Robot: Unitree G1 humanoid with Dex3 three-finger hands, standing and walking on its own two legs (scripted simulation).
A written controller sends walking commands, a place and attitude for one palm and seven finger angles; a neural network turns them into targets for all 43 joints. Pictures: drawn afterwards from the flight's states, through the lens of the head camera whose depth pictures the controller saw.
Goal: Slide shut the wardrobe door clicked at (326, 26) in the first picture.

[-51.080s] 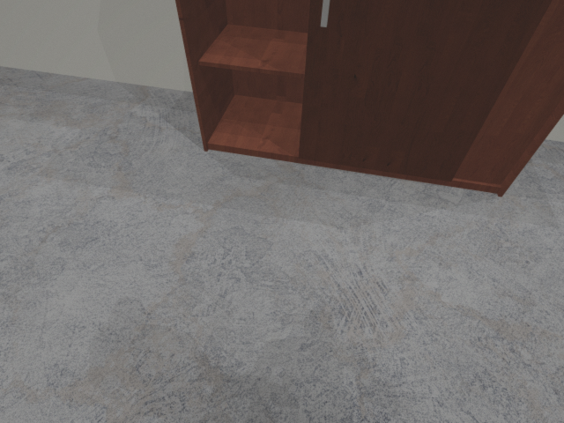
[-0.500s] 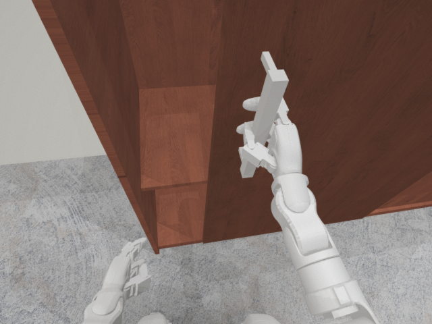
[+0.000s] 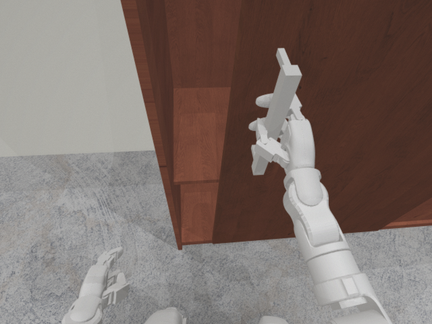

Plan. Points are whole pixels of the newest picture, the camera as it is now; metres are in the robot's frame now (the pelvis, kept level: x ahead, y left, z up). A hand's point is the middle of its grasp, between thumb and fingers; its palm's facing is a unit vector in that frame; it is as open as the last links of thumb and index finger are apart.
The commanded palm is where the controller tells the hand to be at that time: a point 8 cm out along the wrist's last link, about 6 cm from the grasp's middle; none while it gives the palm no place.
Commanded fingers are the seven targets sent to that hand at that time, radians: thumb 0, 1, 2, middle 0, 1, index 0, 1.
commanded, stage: step sideways, sliding the door along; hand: right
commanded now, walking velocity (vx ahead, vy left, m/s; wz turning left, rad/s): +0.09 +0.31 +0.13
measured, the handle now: (268, 122) +0.43 -0.09 +0.12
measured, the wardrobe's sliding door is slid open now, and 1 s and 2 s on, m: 0.13 0.03 0.00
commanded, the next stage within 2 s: none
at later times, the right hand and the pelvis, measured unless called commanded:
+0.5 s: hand (226, 142) +0.38 -0.02 +0.13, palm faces +0.09 +0.99 -0.11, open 6.3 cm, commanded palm +0.35 +0.00 +0.13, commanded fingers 0.00 -0.90 -0.90 0.45 1.40 0.45 1.40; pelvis -0.02 +0.10 -0.01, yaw +1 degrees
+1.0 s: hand (190, 139) +0.38 +0.05 +0.13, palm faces +0.30 +0.95 -0.09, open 6.3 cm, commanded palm +0.34 +0.07 +0.13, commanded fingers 0.00 -0.90 -0.90 0.45 1.40 0.45 1.40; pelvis -0.02 +0.24 +0.00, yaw +0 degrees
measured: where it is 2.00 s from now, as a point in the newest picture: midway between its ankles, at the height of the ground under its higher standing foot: outside the picture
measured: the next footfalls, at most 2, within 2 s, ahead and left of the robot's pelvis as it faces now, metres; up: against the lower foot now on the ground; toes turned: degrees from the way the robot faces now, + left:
left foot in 0.46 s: +0.07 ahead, +0.23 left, +0.00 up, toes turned +4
right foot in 0.60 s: +0.03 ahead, -0.04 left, +0.00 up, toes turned -6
